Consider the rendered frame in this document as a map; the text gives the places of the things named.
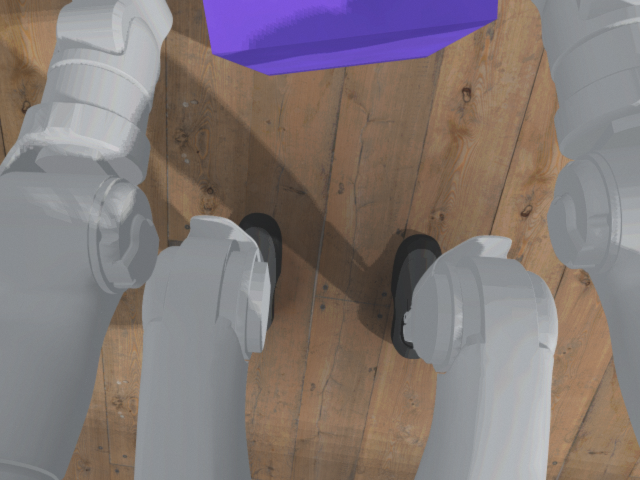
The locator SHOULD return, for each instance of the robot left upper arm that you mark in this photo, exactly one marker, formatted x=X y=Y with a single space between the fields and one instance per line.
x=70 y=246

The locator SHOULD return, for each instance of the robot right upper arm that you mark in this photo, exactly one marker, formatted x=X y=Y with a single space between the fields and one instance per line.
x=594 y=225

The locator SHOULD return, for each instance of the robot left forearm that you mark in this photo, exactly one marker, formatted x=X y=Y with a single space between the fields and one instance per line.
x=99 y=92

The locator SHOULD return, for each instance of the right robot shin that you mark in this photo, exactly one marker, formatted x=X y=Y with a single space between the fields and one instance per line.
x=486 y=246

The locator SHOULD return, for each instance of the robot shin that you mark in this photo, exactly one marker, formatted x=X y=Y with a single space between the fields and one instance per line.
x=200 y=226
x=486 y=246

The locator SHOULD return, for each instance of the carton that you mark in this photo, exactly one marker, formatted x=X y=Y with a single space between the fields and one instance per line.
x=277 y=37

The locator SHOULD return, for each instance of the robot right forearm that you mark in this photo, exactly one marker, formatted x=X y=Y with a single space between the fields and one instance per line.
x=593 y=50

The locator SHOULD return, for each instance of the left robot shin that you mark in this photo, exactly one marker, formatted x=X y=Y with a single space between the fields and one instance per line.
x=200 y=226

